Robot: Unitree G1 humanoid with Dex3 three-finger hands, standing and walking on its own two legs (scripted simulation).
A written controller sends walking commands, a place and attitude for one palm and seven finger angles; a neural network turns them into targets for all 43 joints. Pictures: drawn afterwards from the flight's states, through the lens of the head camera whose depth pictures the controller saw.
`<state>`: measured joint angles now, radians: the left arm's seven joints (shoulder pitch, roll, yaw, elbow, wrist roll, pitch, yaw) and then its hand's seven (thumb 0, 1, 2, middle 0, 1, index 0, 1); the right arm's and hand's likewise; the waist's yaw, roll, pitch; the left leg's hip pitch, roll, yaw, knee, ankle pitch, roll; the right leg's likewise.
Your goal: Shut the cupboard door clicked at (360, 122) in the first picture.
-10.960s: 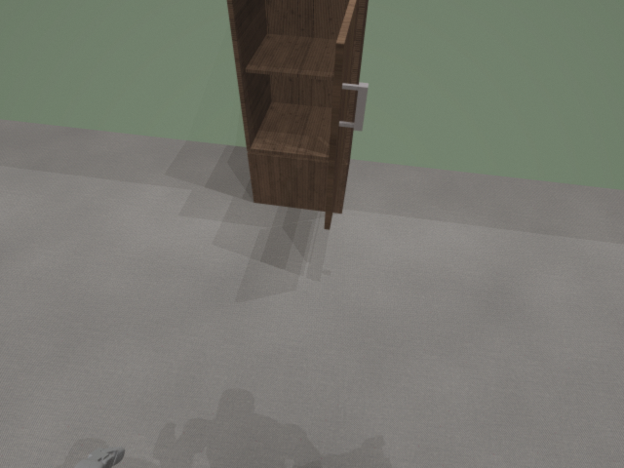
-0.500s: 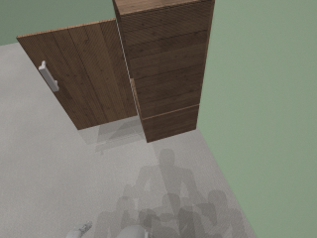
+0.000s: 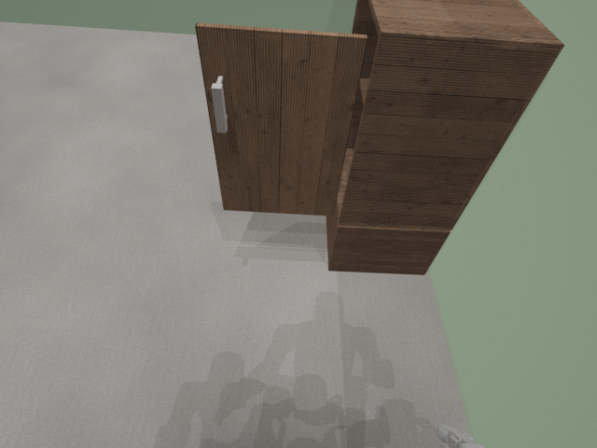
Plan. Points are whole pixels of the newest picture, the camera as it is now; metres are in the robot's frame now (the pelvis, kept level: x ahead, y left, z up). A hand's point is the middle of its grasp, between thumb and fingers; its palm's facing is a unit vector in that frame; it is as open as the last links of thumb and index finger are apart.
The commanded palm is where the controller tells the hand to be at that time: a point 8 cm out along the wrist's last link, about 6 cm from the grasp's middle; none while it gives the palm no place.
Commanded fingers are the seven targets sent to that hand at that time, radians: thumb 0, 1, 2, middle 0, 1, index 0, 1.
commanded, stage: take the last steps up to it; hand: left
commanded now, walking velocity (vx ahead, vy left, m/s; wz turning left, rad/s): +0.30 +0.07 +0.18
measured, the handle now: (221, 104) +0.84 +0.28 -0.03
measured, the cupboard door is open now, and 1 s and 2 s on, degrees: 89 89 89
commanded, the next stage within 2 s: come to a stop and stand still in 1.06 s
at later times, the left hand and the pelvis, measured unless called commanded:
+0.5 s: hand out of the picture -0.02 +0.13 -0.15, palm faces +0.19 -0.96 -0.19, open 7.4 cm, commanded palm none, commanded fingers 0.00 0.90 0.90 -0.20 -0.30 -0.20 -0.30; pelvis +0.07 -0.01 +0.01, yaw +6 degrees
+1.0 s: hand (157, 346) +0.28 +0.27 -0.16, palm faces +0.15 -0.97 -0.21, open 7.4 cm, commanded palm none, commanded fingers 0.00 0.90 0.90 -0.20 -0.30 -0.20 -0.30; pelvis +0.22 +0.08 +0.00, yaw +5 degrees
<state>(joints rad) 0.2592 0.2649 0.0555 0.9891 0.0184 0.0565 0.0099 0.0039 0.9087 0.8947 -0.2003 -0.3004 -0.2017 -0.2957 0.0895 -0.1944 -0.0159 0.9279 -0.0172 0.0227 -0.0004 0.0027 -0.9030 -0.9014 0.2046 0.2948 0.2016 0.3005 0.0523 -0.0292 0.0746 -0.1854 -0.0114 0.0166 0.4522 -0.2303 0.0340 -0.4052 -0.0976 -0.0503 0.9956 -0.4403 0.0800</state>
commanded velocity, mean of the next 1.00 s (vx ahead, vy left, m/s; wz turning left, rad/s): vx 0.28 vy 0.04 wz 0.03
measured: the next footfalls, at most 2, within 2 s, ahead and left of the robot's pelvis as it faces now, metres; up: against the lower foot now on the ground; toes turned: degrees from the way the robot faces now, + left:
right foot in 0.18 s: +0.05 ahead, -0.12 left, +0.00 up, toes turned -3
left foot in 0.68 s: +0.23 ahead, +0.18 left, +0.00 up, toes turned +15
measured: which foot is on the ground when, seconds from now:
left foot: down 0.00-0.18, up 0.20-0.66, down 0.68-1.00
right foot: up 0.00-0.16, down 0.18-0.68, up 0.70-1.00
